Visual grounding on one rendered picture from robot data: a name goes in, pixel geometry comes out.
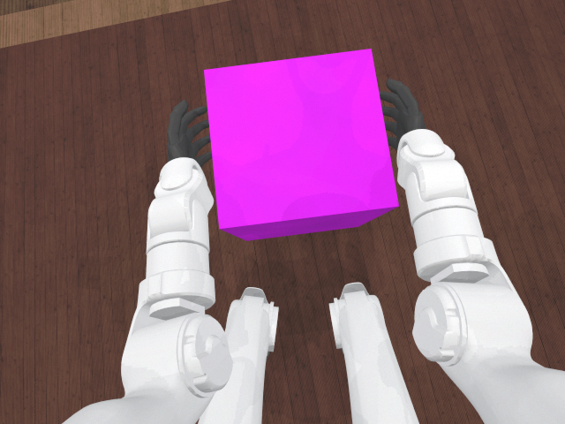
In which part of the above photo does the robot left hand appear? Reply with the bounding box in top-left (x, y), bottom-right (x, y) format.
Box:
top-left (167, 100), bottom-right (213, 168)

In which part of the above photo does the right robot forearm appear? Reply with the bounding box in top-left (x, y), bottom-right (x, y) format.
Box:
top-left (396, 129), bottom-right (532, 344)

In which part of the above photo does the robot right hand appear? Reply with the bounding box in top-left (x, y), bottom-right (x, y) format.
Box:
top-left (379, 79), bottom-right (427, 150)

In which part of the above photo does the robot left upper arm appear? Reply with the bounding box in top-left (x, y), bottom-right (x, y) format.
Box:
top-left (62, 313), bottom-right (233, 424)

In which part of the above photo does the left robot thigh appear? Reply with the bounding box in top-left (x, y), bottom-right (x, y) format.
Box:
top-left (198, 296), bottom-right (279, 424)

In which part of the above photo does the robot right upper arm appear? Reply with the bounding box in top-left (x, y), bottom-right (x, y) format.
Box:
top-left (412, 282), bottom-right (565, 424)

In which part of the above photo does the left robot forearm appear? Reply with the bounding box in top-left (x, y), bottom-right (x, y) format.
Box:
top-left (121, 157), bottom-right (215, 385)

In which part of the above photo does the robot left shin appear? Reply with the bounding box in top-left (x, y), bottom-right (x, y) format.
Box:
top-left (226, 287), bottom-right (268, 325)

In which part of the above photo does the carton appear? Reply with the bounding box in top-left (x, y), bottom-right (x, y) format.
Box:
top-left (204, 49), bottom-right (399, 241)

